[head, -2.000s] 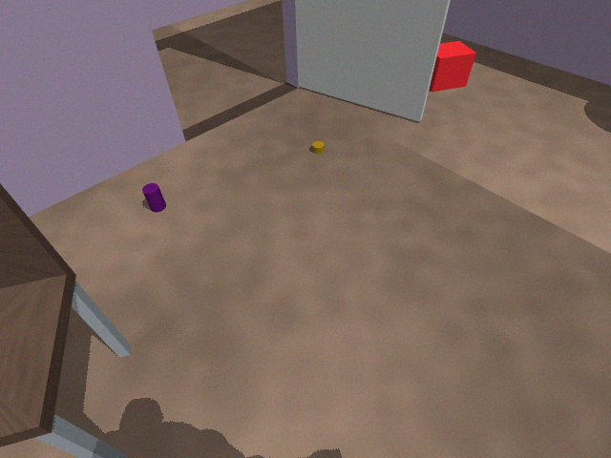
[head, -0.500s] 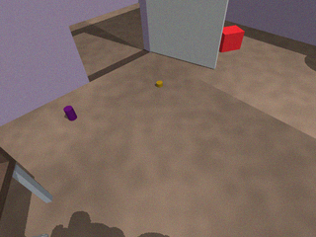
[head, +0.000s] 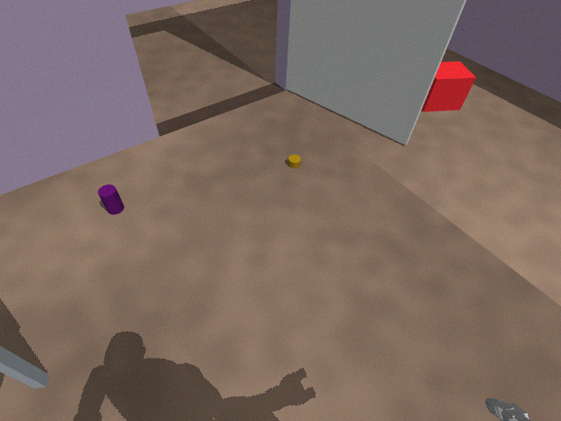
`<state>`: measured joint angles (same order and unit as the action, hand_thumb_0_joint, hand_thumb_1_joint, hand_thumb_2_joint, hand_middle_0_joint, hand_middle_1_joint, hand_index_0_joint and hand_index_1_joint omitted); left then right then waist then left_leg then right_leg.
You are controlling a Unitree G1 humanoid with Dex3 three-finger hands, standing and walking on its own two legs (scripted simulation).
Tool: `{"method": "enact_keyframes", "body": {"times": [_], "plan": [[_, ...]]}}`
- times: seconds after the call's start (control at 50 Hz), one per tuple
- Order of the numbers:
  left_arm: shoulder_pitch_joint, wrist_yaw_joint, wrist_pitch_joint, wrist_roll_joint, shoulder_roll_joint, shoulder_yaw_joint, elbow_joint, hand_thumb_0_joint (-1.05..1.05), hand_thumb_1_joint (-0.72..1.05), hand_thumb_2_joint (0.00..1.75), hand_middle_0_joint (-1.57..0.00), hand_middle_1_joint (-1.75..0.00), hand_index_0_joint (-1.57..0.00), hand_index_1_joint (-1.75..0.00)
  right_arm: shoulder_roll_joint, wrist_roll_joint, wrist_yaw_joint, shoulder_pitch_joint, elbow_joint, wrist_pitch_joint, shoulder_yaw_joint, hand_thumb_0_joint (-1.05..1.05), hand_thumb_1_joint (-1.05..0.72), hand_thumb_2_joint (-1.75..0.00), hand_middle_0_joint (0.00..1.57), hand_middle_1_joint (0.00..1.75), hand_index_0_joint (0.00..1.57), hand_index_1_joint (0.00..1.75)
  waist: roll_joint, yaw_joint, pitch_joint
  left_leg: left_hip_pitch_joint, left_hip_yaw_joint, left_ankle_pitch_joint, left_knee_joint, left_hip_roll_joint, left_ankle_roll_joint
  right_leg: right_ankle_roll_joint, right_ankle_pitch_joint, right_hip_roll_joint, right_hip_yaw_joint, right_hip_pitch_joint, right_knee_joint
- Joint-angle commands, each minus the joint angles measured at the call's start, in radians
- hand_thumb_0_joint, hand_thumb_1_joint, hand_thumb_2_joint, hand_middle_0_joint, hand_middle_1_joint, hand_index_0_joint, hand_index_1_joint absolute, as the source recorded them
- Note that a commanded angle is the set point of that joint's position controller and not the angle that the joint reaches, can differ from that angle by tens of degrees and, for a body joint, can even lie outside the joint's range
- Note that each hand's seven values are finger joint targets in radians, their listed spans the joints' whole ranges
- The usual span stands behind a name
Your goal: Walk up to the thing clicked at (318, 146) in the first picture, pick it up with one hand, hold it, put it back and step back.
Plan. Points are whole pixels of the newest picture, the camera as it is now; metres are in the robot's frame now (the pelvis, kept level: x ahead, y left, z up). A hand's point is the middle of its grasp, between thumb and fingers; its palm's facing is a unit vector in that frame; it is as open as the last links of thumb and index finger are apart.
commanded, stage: walk up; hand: left
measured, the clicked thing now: (294, 161) +1.43 -0.06 -0.74
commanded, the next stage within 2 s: none
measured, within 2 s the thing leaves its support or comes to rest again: neither
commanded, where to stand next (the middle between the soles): +1.00 -0.33 m, yaw +4 degrees
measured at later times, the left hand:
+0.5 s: hand (199, 324) +0.30 +0.16 -0.11, palm faces +0.01 -0.92 -0.38, open 7.4 cm
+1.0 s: hand (248, 221) +0.54 +0.10 -0.13, palm faces -0.09 -0.94 -0.33, open 7.4 cm
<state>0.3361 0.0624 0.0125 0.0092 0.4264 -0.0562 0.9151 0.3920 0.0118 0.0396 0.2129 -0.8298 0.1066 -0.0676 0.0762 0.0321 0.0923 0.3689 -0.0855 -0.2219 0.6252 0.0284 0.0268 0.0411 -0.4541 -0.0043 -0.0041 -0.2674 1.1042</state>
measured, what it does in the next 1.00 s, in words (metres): walks ahead: right foot, then left foot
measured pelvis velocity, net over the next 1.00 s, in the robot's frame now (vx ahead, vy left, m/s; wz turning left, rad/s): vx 0.45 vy -0.18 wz -0.02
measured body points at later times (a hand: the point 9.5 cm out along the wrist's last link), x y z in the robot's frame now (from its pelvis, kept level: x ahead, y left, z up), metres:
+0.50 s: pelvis +0.24 -0.12 +0.02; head +0.26 -0.13 +0.46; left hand +0.30 +0.21 -0.08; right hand +0.32 -0.45 -0.10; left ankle +0.28 +0.03 -0.66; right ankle +0.25 -0.22 -0.72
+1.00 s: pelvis +0.45 -0.18 +0.01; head +0.47 -0.16 +0.46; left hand +0.55 +0.15 -0.10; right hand +0.49 -0.52 -0.08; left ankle +0.45 -0.03 -0.72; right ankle +0.57 -0.35 -0.69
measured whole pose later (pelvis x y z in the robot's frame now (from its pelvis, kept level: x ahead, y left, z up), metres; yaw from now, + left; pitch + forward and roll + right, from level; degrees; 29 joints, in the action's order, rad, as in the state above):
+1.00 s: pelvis +0.45 -0.18 +0.01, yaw -1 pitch -2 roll +2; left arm 0.26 0.11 0.01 0.02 0.45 -0.08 0.86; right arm 0.44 0.01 0.03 0.35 -0.86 0.11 -0.05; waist 0.07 -0.02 0.06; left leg 0.18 -0.11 -0.30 0.53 0.07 -0.01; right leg 0.00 -0.24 0.14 0.02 -0.51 0.75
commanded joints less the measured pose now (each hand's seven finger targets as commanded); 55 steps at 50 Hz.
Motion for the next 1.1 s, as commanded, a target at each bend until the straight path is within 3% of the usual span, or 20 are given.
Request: {"method": "enact_keyframes", "body": {"times": [0.0,0.08,0.16,0.24,0.26,0.28,0.3,0.34,0.4,0.54,0.62,0.64,0.66,0.68,0.7,0.8,0.96,1.04,1.06,1.08], "plan": [[-0.005,0.001,0.046,-0.004,0.223,-0.064,-0.101,0.00,0.90,0.90,-0.20,-0.30,-0.20,-0.30,0.299,-0.027,-0.040,0.109,0.051,0.020,-0.077,0.00,-0.90,-0.90,0.20,0.30,0.20,0.30,-0.160,-0.039,-0.071,-0.255,0.328,0.091,-0.311,0.306,0.210,-0.014,0.073,0.134,0.105,-0.338,0.047],[-0.051,0.042,0.033,0.008,0.181,-0.065,-0.115,0.00,0.90,0.90,-0.20,-0.30,-0.20,-0.30,0.330,-0.008,-0.029,0.066,0.073,0.037,-0.079,0.00,-0.90,-0.90,0.20,0.30,0.20,0.30,-0.228,-0.033,-0.014,-0.096,0.183,0.007,-0.350,0.266,0.214,-0.039,0.121,0.155,0.039,-0.244,-0.247],[-0.084,0.059,0.035,0.011,0.191,-0.085,-0.101,0.00,0.90,0.90,-0.20,-0.30,-0.20,-0.30,0.349,-0.009,-0.018,0.023,0.069,0.035,-0.084,0.00,-0.90,-0.90,0.20,0.30,0.20,0.30,-0.236,-0.013,-0.051,0.008,0.148,-0.263,-0.355,0.226,0.154,-0.028,0.289,0.123,-0.032,-0.054,-0.412],[0.020,0.048,0.045,0.024,0.232,-0.119,-0.067,0.00,0.90,0.90,-0.20,-0.30,-0.20,-0.30,0.303,0.001,-0.024,0.019,0.048,0.017,-0.063,0.00,-0.90,-0.90,0.20,0.30,0.20,0.30,-0.087,0.081,-0.099,0.078,0.051,-0.048,-0.005,0.165,0.098,-0.009,0.195,0.051,-0.097,0.208,-0.492],[0.164,0.029,0.057,0.029,0.293,-0.146,-0.038,0.00,0.90,0.90,-0.20,-0.30,-0.20,-0.30,0.231,-0.001,-0.026,0.071,0.040,0.013,-0.037,0.00,-0.90,-0.90,0.20,0.30,0.20,0.30,0.158,0.151,-0.150,0.157,-0.013,0.021,0.378,0.084,0.057,0.019,-0.018,0.119,0.069,0.326,-0.628],[0.171,0.014,0.071,0.018,0.395,-0.150,-0.055,0.00,0.90,0.90,-0.20,-0.30,-0.20,-0.30,0.170,-0.022,-0.029,0.074,0.088,0.018,-0.016,0.00,-0.90,-0.90,0.20,0.30,0.20,0.30,0.411,0.123,-0.139,0.416,-0.022,-0.301,0.595,-0.071,0.007,0.120,-0.065,0.388,0.594,0.374,-0.892],[0.076,0.011,0.066,0.004,0.394,-0.142,-0.085,0.00,0.90,0.90,-0.20,-0.30,-0.20,-0.30,0.264,-0.005,-0.044,0.027,0.060,0.005,-0.042,0.00,-0.90,-0.90,0.20,0.30,0.20,0.30,0.225,0.104,-0.087,0.410,0.106,-0.316,0.680,0.010,0.010,0.194,-0.159,0.446,0.677,0.260,-0.911],[-0.036,-0.003,0.062,-0.007,0.314,-0.116,-0.108,0.00,0.90,0.90,-0.20,-0.30,-0.20,-0.30,0.273,-0.031,-0.035,0.062,0.001,0.001,-0.042,0.00,-0.90,-0.90,0.20,0.30,0.20,0.30,0.064,0.029,-0.048,0.321,0.152,-0.156,0.609,0.069,0.022,0.166,-0.061,0.328,0.397,0.144,-0.854],[-0.069,-0.005,0.072,-0.001,0.245,-0.094,-0.123,0.00,0.90,0.90,-0.20,-0.30,-0.20,-0.30,0.252,-0.013,-0.014,0.145,-0.043,-0.005,-0.037,0.00,-0.90,-0.90,0.20,0.30,0.20,0.30,0.112,-0.012,-0.044,0.219,0.086,-0.091,0.438,0.085,0.004,0.164,0.184,0.237,0.176,0.081,-0.830],[0.011,-0.002,0.069,0.010,0.244,-0.084,-0.154,0.00,0.90,0.90,-0.20,-0.30,-0.20,-0.30,0.194,-0.004,0.000,0.004,0.031,0.000,-0.033,0.00,-0.90,-0.90,0.20,0.30,0.20,0.30,0.062,0.039,-0.072,0.126,0.013,0.018,0.065,0.046,-0.010,0.172,0.489,0.253,0.069,0.153,-0.757],[-0.064,-0.002,0.058,0.007,0.229,-0.067,-0.191,0.00,0.90,0.90,-0.20,-0.30,-0.20,-0.30,0.227,-0.005,-0.012,0.173,-0.014,0.011,-0.063,0.00,-0.90,-0.90,0.20,0.30,0.20,0.30,-0.070,-0.085,-0.124,-0.311,-0.023,0.102,-0.054,-0.015,0.027,0.127,0.433,0.207,0.001,-0.076,-0.535],[-0.031,-0.003,0.057,0.006,0.180,-0.052,-0.192,0.00,0.90,0.90,-0.20,-0.30,-0.20,-0.30,0.276,0.002,-0.024,0.280,-0.034,0.016,-0.082,0.00,-0.90,-0.90,0.20,0.30,0.20,0.30,-0.190,-0.136,-0.179,-0.473,0.061,-0.003,-0.104,0.028,0.063,0.094,0.417,0.137,-0.051,-0.166,-0.288],[0.023,-0.004,0.052,-0.002,0.109,-0.034,-0.201,0.00,0.90,0.90,-0.20,-0.30,-0.20,-0.30,0.366,0.021,-0.038,0.347,-0.022,0.022,-0.106,0.00,-0.90,-0.90,0.20,0.30,0.20,0.30,-0.371,-0.138,-0.232,-0.591,0.490,-0.158,-0.209,0.301,0.131,0.031,0.063,0.019,-0.069,-0.361,-0.023],[0.026,-0.013,0.041,0.000,0.199,-0.059,-0.190,0.00,0.90,0.90,-0.20,-0.30,-0.20,-0.30,0.406,-0.007,-0.047,0.312,0.020,0.020,-0.112,0.00,-0.90,-0.90,0.20,0.30,0.20,0.30,-0.228,-0.131,-0.215,-0.527,0.821,-0.352,-0.363,0.449,0.226,0.018,-0.090,-0.019,0.056,-0.445,0.088],[0.000,-0.018,0.034,0.006,0.265,-0.066,-0.172,0.00,0.90,0.90,-0.20,-0.30,-0.20,-0.30,0.400,-0.035,-0.045,0.253,0.026,0.018,-0.112,0.00,-0.90,-0.90,0.20,0.30,0.20,0.30,-0.127,-0.112,-0.138,-0.409,0.778,-0.407,-0.386,0.460,0.255,0.015,-0.032,0.038,0.126,-0.444,0.156],[0.050,0.011,0.026,0.007,0.211,-0.070,-0.102,0.00,0.90,0.90,-0.20,-0.30,-0.20,-0.30,0.301,-0.015,-0.039,0.114,0.047,0.034,-0.063,0.00,-0.90,-0.90,0.20,0.30,0.20,0.30,-0.199,-0.025,-0.027,-0.122,0.266,-0.072,-0.362,0.272,0.184,-0.032,0.109,0.138,0.075,-0.292,-0.038],[-0.113,0.050,0.025,0.012,0.182,-0.078,-0.123,0.00,0.90,0.90,-0.20,-0.30,-0.20,-0.30,0.350,-0.008,-0.026,0.082,0.045,0.030,-0.079,0.00,-0.90,-0.90,0.20,0.30,0.20,0.30,-0.236,-0.044,-0.029,-0.057,0.147,-0.234,-0.352,0.235,0.159,-0.035,0.265,0.127,-0.029,-0.144,-0.436],[0.002,0.037,0.041,0.020,0.220,-0.106,-0.070,0.00,0.90,0.90,-0.20,-0.30,-0.20,-0.30,0.289,0.001,-0.031,0.086,0.032,0.008,-0.055,0.00,-0.90,-0.90,0.20,0.30,0.20,0.30,-0.080,0.039,-0.110,0.031,0.047,-0.091,-0.036,0.168,0.099,-0.017,0.193,0.041,-0.095,0.175,-0.536],[0.110,0.023,0.053,0.025,0.266,-0.127,-0.050,0.00,0.90,0.90,-0.20,-0.30,-0.20,-0.30,0.239,0.002,-0.032,0.127,0.028,0.004,-0.033,0.00,-0.90,-0.90,0.20,0.30,0.20,0.30,0.093,0.093,-0.162,0.111,-0.009,-0.033,0.273,0.105,0.073,0.007,0.049,0.090,0.011,0.317,-0.626],[0.139,0.006,0.063,0.021,0.370,-0.140,-0.064,0.00,0.90,0.90,-0.20,-0.30,-0.20,-0.30,0.163,-0.017,-0.032,0.122,0.067,0.007,-0.006,0.00,-0.90,-0.90,0.20,0.30,0.20,0.30,0.351,0.101,-0.136,0.371,-0.033,-0.291,0.524,-0.046,0.015,0.106,-0.082,0.356,0.510,0.348,-0.851]]}}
